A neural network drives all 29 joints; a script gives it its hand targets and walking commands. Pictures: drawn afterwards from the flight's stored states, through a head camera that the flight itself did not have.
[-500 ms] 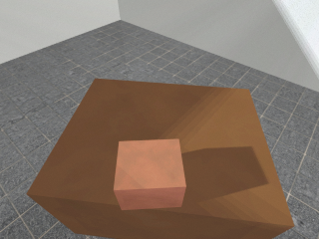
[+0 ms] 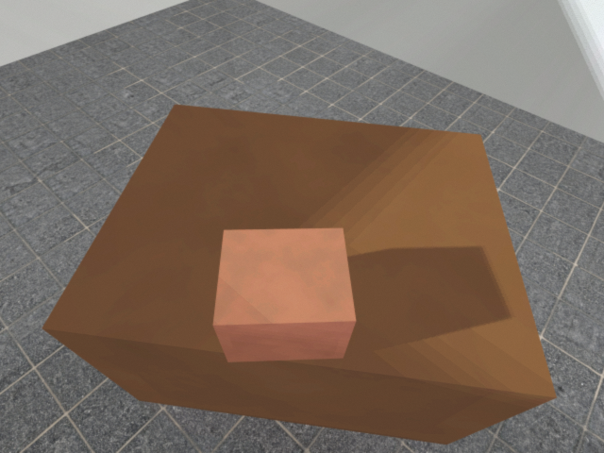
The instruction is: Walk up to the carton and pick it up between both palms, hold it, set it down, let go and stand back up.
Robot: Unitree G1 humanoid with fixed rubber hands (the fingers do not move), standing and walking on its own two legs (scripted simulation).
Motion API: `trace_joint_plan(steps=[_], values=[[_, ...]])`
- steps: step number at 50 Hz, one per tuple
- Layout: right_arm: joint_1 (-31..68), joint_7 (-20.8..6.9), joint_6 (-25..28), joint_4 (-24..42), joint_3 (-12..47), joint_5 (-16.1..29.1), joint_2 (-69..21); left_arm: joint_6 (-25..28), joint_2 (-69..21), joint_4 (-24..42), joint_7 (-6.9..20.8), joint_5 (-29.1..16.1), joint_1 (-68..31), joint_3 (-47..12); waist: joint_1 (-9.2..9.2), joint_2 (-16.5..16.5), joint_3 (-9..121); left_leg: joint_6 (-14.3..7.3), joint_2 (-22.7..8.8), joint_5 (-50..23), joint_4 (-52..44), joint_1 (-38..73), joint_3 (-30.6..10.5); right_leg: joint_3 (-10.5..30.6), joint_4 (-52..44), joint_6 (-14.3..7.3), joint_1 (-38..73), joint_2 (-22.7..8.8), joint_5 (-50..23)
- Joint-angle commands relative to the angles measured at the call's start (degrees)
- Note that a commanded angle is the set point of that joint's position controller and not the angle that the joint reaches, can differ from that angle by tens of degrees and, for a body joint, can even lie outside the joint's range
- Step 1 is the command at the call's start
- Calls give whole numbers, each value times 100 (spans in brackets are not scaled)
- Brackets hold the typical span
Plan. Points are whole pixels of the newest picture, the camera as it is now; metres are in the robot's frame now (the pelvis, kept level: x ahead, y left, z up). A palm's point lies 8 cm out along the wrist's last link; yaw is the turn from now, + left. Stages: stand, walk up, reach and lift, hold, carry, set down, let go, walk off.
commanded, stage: reach and lift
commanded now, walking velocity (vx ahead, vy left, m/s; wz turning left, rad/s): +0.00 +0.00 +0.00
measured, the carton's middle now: (284, 295) +0.40 +0.03 -0.11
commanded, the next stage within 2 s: none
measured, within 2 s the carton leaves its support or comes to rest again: neither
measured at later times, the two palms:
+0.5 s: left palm out of the picture +0.14 +0.24 -0.10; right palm out of the picture +0.14 -0.20 -0.10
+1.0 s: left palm out of the picture +0.15 +0.23 -0.07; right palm out of the picture +0.14 -0.18 -0.07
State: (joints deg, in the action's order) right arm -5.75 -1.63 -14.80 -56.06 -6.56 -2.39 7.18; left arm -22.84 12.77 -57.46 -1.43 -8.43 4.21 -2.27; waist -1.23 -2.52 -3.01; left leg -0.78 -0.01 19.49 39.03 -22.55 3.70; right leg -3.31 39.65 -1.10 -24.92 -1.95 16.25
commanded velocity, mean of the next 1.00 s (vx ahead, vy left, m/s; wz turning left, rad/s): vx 0.00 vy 0.00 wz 0.00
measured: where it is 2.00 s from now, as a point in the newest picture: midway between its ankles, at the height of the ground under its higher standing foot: outside the picture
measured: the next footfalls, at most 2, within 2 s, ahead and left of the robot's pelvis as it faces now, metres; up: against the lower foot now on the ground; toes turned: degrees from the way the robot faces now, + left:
none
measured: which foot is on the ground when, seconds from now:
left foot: down 0.00-1.00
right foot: down 0.00-1.00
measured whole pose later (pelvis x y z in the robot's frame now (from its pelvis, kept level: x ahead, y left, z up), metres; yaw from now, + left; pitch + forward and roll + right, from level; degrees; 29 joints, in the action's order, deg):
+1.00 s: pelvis -0.01 -0.02 +0.02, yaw +0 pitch +0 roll +0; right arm -13.9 5.7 1.8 -30.4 3.1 4.9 0.3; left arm -5.8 16.1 -33.4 4.9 -6.2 7.8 2.7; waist 1.3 -1.6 -4.4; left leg 1.1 -2.4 13.3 28.5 -15.3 2.2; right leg -5.0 27.5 -3.1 -16.3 1.1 11.5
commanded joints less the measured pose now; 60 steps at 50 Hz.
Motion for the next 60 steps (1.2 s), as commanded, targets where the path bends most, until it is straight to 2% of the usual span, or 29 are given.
trace_joint_plan(steps=[1,2,3,4,5,6,7,8,9,11,13,15,17,19,21,23,25,29,33,36,39,42,46,50,60], values=[[1012,-326,-900,2051,755,937,499,-1661,708,2850,-111,54,-1732,472,263,1026,2410,439,-286,-1125,-158,-975,12,124,650,-293,781,-126,-1011],[663,-304,-956,1450,1019,1164,392,-1932,517,2544,-6,317,-1405,501,38,1356,2199,662,-338,-2654,237,-306,-187,-42,806,-323,337,1,-1658],[565,-218,-1026,1115,1317,1460,476,-2191,349,2409,181,589,-1035,603,-62,1562,2256,840,-383,-3779,526,695,-395,-130,779,-324,-77,150,-1808],[508,-91,-1151,1115,1508,1776,628,-2408,218,2468,407,718,-646,710,-48,1426,2150,836,-378,-3923,529,1213,-294,-161,336,-411,-59,231,-1822],[285,23,-1274,1484,1531,1998,842,-2636,22,2830,585,846,-218,866,59,1111,1862,772,-336,-2868,-41,1495,-121,-97,-473,-477,392,315,-1233],[73,189,-1268,1486,1450,2005,952,-2813,-18,2802,741,1126,46,952,53,919,1340,759,-361,-2616,-289,1539,-112,-130,-764,-436,733,395,-1485],[125,370,-1228,1591,1412,1985,1118,-2884,-150,3022,850,1313,361,1023,115,718,961,696,-226,-2559,-588,1655,-80,-90,-1062,-288,1078,439,-1745],[219,524,-1177,1701,1312,1958,1186,-2942,-132,3446,933,1393,664,984,57,457,542,602,-133,-2193,-720,1671,-122,-168,-1181,-160,942,518,-1636],[334,630,-1136,1904,1267,1887,1151,-2993,-27,3816,970,1466,711,970,30,382,18,515,-7,-1488,-863,1532,-60,-152,-1381,-113,713,530,-1119],[570,706,-1125,2495,1201,1627,916,-2954,305,4012,945,1650,444,1086,95,75,-774,357,113,-274,-1097,1012,165,-84,-1748,-57,530,475,160],[703,660,-1054,3243,1122,1383,626,-2657,571,4256,846,1680,20,1266,204,-243,-828,254,119,163,-1100,630,338,148,-1997,59,489,276,1097],[513,578,-904,3959,1027,1111,254,-2191,650,4531,723,1595,-318,1306,285,-278,-264,216,-12,53,-999,365,374,332,-1925,128,636,40,1137],[512,491,-682,4384,805,831,-36,-1641,772,4635,644,1447,-791,1253,259,-25,565,176,-257,-77,-793,-1,376,385,-1499,101,634,-99,679],[705,457,-426,4548,685,613,-95,-1065,899,4659,605,1188,-1291,1173,175,388,1431,102,-482,-171,-557,-421,362,401,-877,31,636,-148,-89],[577,471,-217,4656,716,617,-55,-591,1029,4659,571,819,-1377,1073,125,714,2224,120,-518,-538,-352,-520,344,380,-362,-33,811,-134,-891],[223,511,-80,4586,837,789,-57,-303,1116,4583,557,513,-1090,986,113,865,2647,214,-435,-1100,-190,-381,292,324,-114,-53,884,-106,-1451],[-162,566,25,4354,941,958,-47,-198,1150,4323,600,330,-600,902,136,866,2637,312,-356,-1695,-121,-39,236,195,-148,-70,822,-45,-1734],[-921,789,259,3936,1124,1113,93,-230,1067,3814,743,229,633,942,293,473,1731,414,-161,-2695,-574,984,190,-17,-1061,27,1181,181,-1715],[-936,899,426,3818,1136,1009,103,-270,882,3703,729,366,1008,881,391,339,650,398,-4,-2425,-1162,1466,217,-24,-1782,73,1214,284,-988],[-605,848,558,3906,1073,777,-166,58,1009,3513,689,429,292,916,340,228,186,254,-9,-1381,-1397,1139,234,76,-2017,93,975,161,-214],[-368,776,891,3906,1013,644,-452,658,1098,3484,631,435,-360,968,277,310,366,73,-143,-722,-1423,797,138,229,-1938,59,996,-19,-3],[-412,753,1325,3826,995,698,-560,1321,1153,3522,605,338,-566,892,182,505,806,3,-223,-706,-1329,747,48,315,-1781,27,1108,-99,-201],[-756,752,1830,3315,910,740,-504,1934,1115,3175,615,232,-162,751,167,634,936,39,-184,-1036,-1369,974,-35,288,-1811,-39,1276,-55,-381],[-734,740,2151,2971,829,673,-396,2129,1074,2886,605,135,120,623,231,564,761,69,-120,-1123,-1528,1057,-34,275,-1935,-99,1407,27,-165],[-534,563,2660,2823,794,698,-297,2738,986,2771,477,24,113,389,305,514,400,66,-111,-1029,-1832,982,-87,330,-2043,-198,1698,82,-29]])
